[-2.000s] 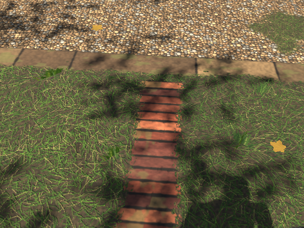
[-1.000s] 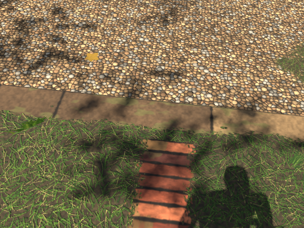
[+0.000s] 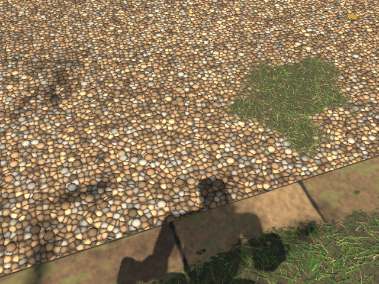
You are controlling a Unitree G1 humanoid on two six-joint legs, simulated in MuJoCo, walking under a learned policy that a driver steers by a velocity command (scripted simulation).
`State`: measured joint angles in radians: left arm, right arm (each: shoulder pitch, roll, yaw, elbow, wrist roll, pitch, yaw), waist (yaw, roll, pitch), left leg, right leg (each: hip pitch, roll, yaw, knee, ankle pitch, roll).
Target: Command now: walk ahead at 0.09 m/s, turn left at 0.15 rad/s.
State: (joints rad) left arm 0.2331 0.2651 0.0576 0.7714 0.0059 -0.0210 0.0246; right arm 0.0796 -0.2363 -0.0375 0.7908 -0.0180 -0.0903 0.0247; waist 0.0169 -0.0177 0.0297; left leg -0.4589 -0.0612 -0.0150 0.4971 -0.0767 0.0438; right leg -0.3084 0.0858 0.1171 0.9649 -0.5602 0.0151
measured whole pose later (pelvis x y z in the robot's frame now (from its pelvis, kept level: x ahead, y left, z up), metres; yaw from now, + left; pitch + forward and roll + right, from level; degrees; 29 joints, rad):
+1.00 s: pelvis +0.01 +0.01 +0.02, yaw +34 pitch +3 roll -2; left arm 0.15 0.32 0.09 0.70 0.01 0.01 0.04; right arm 0.18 -0.30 -0.07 0.62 0.01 0.03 -0.02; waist 0.00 -0.02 0.03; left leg -0.30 -0.06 -0.10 0.46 -0.20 0.05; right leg -0.55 -0.01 0.05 0.98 -0.34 0.08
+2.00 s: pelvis +0.08 -0.06 +0.02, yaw +10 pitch +3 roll +3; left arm 0.31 0.28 0.05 0.61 -0.01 -0.01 0.02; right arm 0.13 -0.32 -0.09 0.70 0.00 -0.04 -0.01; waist 0.03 0.02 0.00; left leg -0.54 0.01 -0.06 0.87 -0.23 -0.05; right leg -0.24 0.05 0.12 0.40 -0.21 -0.08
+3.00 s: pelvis +0.51 +0.01 +0.02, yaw +24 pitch +1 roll -3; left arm 0.34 0.30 0.08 0.79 0.00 -0.09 0.00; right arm 0.12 -0.31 -0.06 0.64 0.02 -0.03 0.03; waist 0.09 0.04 0.05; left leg -0.69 0.10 -0.04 0.79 -0.03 0.00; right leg 0.02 0.03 -0.16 0.24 -0.27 -0.01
